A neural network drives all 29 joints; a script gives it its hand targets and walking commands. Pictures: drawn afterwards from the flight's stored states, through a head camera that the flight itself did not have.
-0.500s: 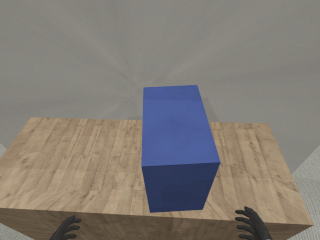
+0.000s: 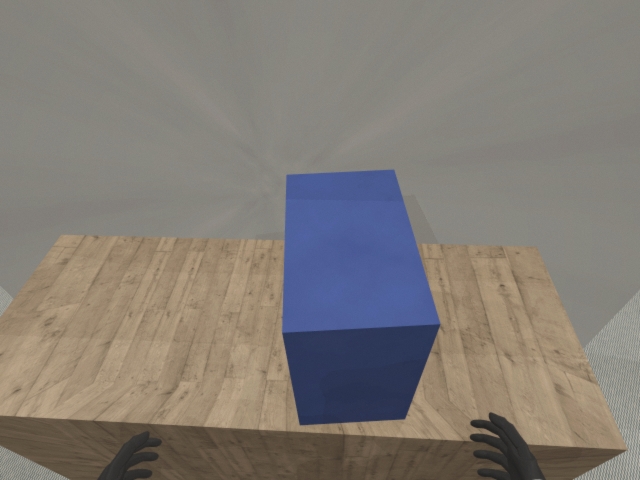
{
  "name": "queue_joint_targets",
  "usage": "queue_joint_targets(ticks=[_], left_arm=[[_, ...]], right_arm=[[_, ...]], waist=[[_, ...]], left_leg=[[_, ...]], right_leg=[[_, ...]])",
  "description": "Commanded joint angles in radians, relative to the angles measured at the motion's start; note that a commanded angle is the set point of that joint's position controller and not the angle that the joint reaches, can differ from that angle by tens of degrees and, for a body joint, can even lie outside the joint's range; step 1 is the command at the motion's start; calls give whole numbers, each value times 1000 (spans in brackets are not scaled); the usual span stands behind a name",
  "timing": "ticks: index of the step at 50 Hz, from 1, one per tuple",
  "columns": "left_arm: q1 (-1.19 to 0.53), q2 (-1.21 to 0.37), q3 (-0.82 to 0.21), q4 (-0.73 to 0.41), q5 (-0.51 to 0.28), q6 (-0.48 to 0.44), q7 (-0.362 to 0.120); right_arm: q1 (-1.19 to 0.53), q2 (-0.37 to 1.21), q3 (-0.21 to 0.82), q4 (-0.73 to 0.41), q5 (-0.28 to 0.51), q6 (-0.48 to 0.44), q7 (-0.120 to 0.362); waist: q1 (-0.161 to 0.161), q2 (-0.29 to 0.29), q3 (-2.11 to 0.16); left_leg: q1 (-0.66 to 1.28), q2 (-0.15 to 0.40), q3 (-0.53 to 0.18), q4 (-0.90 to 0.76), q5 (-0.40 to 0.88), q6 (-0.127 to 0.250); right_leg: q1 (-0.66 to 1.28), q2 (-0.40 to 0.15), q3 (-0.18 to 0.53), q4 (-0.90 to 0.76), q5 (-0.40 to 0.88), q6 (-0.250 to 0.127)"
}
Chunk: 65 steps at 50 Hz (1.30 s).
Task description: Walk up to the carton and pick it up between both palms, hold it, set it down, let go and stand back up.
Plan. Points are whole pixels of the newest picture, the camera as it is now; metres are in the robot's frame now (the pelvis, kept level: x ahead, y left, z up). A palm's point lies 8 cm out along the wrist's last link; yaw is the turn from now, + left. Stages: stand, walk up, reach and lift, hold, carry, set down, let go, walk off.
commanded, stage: stand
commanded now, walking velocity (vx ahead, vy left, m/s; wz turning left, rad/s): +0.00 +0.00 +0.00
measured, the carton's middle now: (346, 298) +0.39 -0.02 -0.03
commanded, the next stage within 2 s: none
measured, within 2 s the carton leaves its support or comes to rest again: neither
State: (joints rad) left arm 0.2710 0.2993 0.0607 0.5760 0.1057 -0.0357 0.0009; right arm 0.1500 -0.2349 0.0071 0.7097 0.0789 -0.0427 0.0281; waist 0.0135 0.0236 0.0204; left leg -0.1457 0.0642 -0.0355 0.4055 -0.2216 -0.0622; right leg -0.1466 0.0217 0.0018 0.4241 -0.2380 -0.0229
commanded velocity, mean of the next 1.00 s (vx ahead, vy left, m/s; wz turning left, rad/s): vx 0.00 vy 0.00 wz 0.00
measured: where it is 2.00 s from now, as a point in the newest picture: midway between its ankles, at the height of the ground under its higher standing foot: outside the picture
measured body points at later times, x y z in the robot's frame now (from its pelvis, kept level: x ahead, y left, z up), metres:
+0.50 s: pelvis +0.00 +0.00 +0.00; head -0.01 -0.02 +0.45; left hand +0.14 +0.28 -0.07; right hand +0.15 -0.26 -0.11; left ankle +0.00 +0.16 -0.74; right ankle +0.00 -0.11 -0.74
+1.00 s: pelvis +0.01 +0.00 +0.00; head +0.01 -0.02 +0.45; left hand +0.14 +0.28 -0.07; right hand +0.14 -0.26 -0.12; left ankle +0.00 +0.16 -0.74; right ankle +0.00 -0.11 -0.74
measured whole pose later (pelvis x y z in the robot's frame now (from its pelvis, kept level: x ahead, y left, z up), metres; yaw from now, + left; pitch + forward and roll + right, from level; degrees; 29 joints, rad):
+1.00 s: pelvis +0.01 +0.00 +0.00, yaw +0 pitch -2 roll +0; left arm 0.27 0.30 0.06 0.60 0.10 -0.04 0.00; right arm 0.15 -0.29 0.01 0.85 0.08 -0.02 0.01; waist 0.01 0.04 0.04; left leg -0.15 0.06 -0.04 0.41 -0.23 -0.07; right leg -0.15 0.02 0.00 0.43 -0.25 -0.02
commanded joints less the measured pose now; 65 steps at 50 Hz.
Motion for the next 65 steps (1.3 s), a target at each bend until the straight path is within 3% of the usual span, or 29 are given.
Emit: queue_joint_targets(ticks=[1, 4, 6, 7, 10, 12, 14, 17, 18, 22, 31, 32, 33, 34, 35, 36, 41, 44, 46, 49, 51, 53, 55, 57, 58, 61, 62, 64, 65], left_arm=[[-36, 256, 61, 38, -110, -35, 2], [-14, 251, 67, 40, -109, -34, 2], [-25, 226, 53, 41, -107, -24, 0], [-11, 246, 66, 51, -108, -27, 4], [-36, 246, 62, 23, -103, -29, 2], [-62, 241, 63, 38, -101, -32, -7], [-14, 236, 52, 46, -111, -25, -1], [-42, 242, 55, 43, -110, -24, -2], [-43, 235, 48, 58, -98, -26, -4], [-52, 253, 54, 58, -118, -20, -1], [-70, 241, 45, 50, -111, -24, -4], [-20, 253, 63, 58, -110, -27, 5], [-21, 260, 58, 79, -110, -28, 5], [-44, 239, 49, 63, -115, -23, 4], [-50, 246, 59, 59, -110, -20, 0], [-46, 233, 53, 62, -118, -18, 7], [-29, 242, 54, 68, -111, -18, 5], [-31, 279, 64, 87, -110, -16, 14], [-29, 248, 53, 79, -116, -16, 5], [-22, 240, 56, 86, -114, -12, 5], [-56, 243, 59, 77, -111, -18, 8], [-38, 274, 61, 81, -119, -18, 7], [-24, 260, 56, 91, -107, -13, 10], [-75, 239, 52, 79, -103, -14, 5], [-35, 216, 42, 84, -118, -19, 4], [-41, 231, 48, 96, -111, -18, 9], [-45, 267, 57, 95, -115, -19, 13], [-74, 251, 55, 67, -115, -21, 9], [-54, 267, 58, 74, -109, -19, 10]], right_arm=[[-9, -307, -98, -30, -124, 3, -27], [-11, -293, -98, -31, -130, 1, -30], [18, -307, -97, -40, -121, 3, -34], [14, -286, -91, -30, -128, 4, -32], [-1, -308, -95, -18, -126, 1, -35], [-2, -287, -77, -14, -126, 16, -27], [-16, -292, -82, -15, -129, 3, -28], [-36, -310, -84, 14, -124, 3, -25], [-18, -303, -78, 6, -125, 2, -21], [-1, -333, -81, 34, -119, 6, -25], [-20, -322, -72, 53, -121, 4, -24], [6, -331, -82, 63, -117, 4, -22], [-14, -318, -72, 67, -117, 4, -27], [-6, -328, -83, 65, -119, 2, -26], [27, -316, -72, 74, -119, 2, -24], [-35, -335, -85, 69, -118, 3, -28], [-49, -318, -74, 82, -118, 7, -22], [-27, -326, -76, 75, -118, 8, -20], [-45, -307, -67, 84, -123, 13, -17], [-32, -334, -83, 87, -121, 9, -23], [-15, -335, -84, 96, -122, 11, -24], [-43, -314, -69, 95, -125, 13, -21], [-26, -296, -60, 98, -119, 8, -26], [-22, -313, -63, 111, -113, 10, -27], [-57, -325, -71, 105, -124, 6, -27], [-73, -314, -74, 81, -125, 13, -24], [-40, -299, -79, 96, -116, 17, -27], [-25, -321, -76, 115, -118, 18, -26], [-16, -309, -76, 113, -118, 16, -24]], waist=[[-9, 53, 18], [4, -6, -31], [-13, 67, -4], [-8, 0, -4], [-22, 74, 21], [-13, 9, 16], [-11, 54, 3], [-3, -21, 15], [-27, 27, 33], [-22, -2, 48], [-23, 42, 41], [-10, -13, 15], [-6, 32, 19], [-14, -31, 13], [-34, 33, -23], [-6, 14, 4], [6, 5, -22], [-23, 2, 28], [12, -34, -22], [-3, -48, 53], [-17, 48, -24], [3, -34, 3], [-15, 37, 25], [-20, -31, -13], [11, -13, -13], [-10, -4, -16], [-3, -76, -34], [-4, 5, -60], [-9, -47, -46]], left_leg=[[-22, 38, -19, -5, 158, 85], [-13, 51, -12, 3, 182, 88], [-15, 51, -15, 15, 167, 83], [-5, 44, -16, 1, 184, 82], [-19, 45, -18, -8, 117, 85], [-20, 55, -22, -18, 68, 94], [-26, 46, -28, -38, 37, 89], [-25, 45, -29, -19, 53, 81], [-4, 40, -29, -36, 34, 81], [-15, 53, -34, -35, 49, 92], [-28, 40, -20, -34, 143, 79], [-5, 60, -30, -34, 148, 80], [-22, 59, -44, -29, 177, 90], [-2, 50, -21, -12, 167, 72], [4, 46, -10, -11, 188, 77], [-2, 61, -30, -27, 199, 75], [22, 49, -15, -32, 196, 72], [12, 39, -12, -56, 135, 70], [22, 40, -10, -33, 143, 70], [25, 60, -22, -27, 158, 77], [39, 47, -9, -29, 179, 68], [4, 52, -24, -28, 149, 78], [-18, 47, -21, -42, 125, 81], [6, 47, -31, -34, 133, 78], [3, 62, -36, -50, 99, 92], [50, 46, -17, -39, 122, 88], [24, 51, -31, -57, 168, 86], [19, 45, -24, -28, 196, 85], [32, 47, -11, -35, 215, 85]], right_leg=[[-43, -136, 91, -51, 174, -19], [-11, -130, 78, -30, 220, -19], [-18, -139, 87, -36, 219, -22], [-23, -137, 79, -43, 227, -22], [-56, -133, 116, -56, 151, -32], [-48, -119, 86, -50, 116, -29], [-52, -127, 83, -41, 83, -24], [-79, -132, 96, -66, 42, -30], [-105, -131, 89, -81, 38, -27], [-97, -147, 124, -92, 12, -32], [-53, -129, 86, -47, 158, -27], [-35, -129, 78, -55, 187, -31], [-15, -136, 90, -50, 198, -25], [-43, -140, 82, -42, 218, -25], [7, -142, 70, -24, 271, -28], [-21, -137, 74, -16, 261, -24], [-7, -124, 59, -30, 217, -14], [-60, -127, 75, -56, 145, -20], [-40, -124, 70, -54, 145, -22], [-81, -129, 75, -64, 194, -26], [-26, -119, 68, -37, 200, -12], [-17, -134, 79, -56, 189, -22], [-19, -143, 93, -63, 177, -20], [-37, -120, 50, -52, 151, -15], [-10, -134, 71, -59, 160, -16], [-32, -132, 75, -60, 158, -15], [-3, -133, 68, -52, 199, -20], [15, -131, 76, -34, 250, -21], [15, -126, 53, -40, 263, -22]])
